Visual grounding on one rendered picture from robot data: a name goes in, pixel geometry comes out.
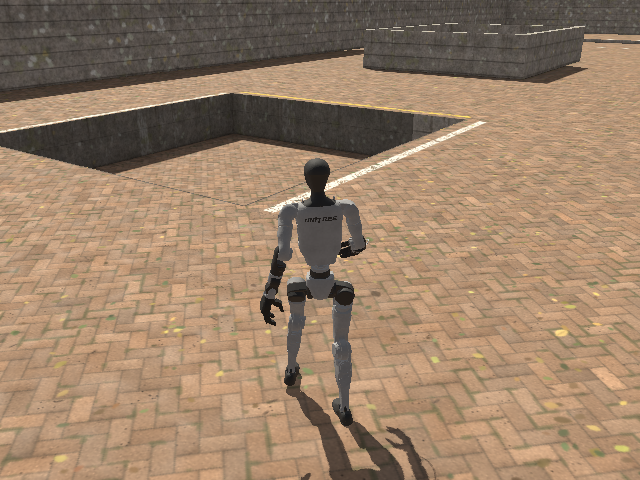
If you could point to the left robot hand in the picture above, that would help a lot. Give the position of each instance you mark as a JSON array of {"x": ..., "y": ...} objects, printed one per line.
[{"x": 265, "y": 307}]

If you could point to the left robot upper arm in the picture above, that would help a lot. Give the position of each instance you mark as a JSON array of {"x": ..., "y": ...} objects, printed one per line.
[{"x": 284, "y": 233}]

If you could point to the left robot thigh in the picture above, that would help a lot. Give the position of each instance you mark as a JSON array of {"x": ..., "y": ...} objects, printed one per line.
[{"x": 296, "y": 292}]

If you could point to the right robot forearm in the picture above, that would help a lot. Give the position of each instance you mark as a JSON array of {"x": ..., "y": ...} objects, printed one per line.
[{"x": 359, "y": 250}]

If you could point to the right robot hand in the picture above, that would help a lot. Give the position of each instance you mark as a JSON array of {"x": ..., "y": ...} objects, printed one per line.
[{"x": 346, "y": 252}]

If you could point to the right robot upper arm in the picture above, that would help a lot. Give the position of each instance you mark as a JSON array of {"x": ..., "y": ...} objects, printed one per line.
[{"x": 351, "y": 212}]

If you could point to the robot right foot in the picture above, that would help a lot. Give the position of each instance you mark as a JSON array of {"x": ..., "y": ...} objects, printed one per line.
[{"x": 346, "y": 416}]

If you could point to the left robot forearm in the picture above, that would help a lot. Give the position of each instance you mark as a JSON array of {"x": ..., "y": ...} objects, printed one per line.
[{"x": 275, "y": 276}]

